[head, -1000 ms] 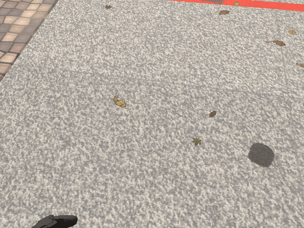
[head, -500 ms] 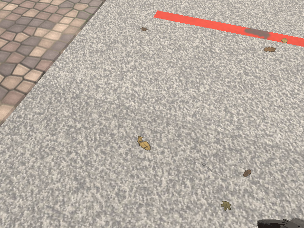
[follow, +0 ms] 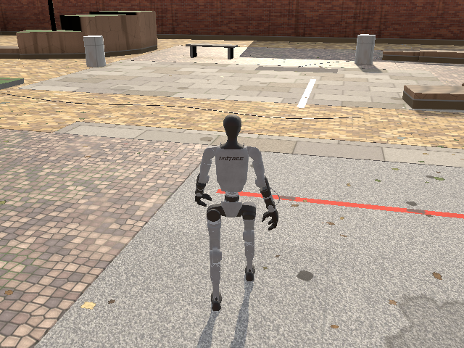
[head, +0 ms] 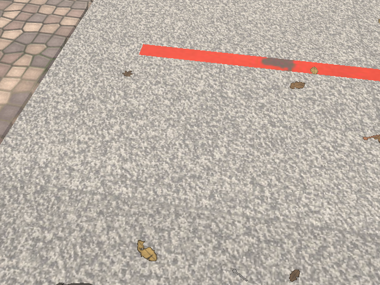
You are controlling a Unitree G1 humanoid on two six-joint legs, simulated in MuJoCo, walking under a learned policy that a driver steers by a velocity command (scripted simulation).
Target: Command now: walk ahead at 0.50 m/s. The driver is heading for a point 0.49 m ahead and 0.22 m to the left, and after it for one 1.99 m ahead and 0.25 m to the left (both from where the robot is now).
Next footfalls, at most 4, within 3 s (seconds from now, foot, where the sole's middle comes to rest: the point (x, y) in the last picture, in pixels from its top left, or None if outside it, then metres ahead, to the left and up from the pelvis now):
0.06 right None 0.21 -0.13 -0.77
0.60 left None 0.47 0.15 -0.77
1.06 right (167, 221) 0.72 0.05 -0.77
1.40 left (122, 274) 0.53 0.22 -0.77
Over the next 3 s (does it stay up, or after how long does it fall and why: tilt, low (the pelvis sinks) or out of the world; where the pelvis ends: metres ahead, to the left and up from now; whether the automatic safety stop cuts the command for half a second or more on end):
stays up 0.60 0.06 0.00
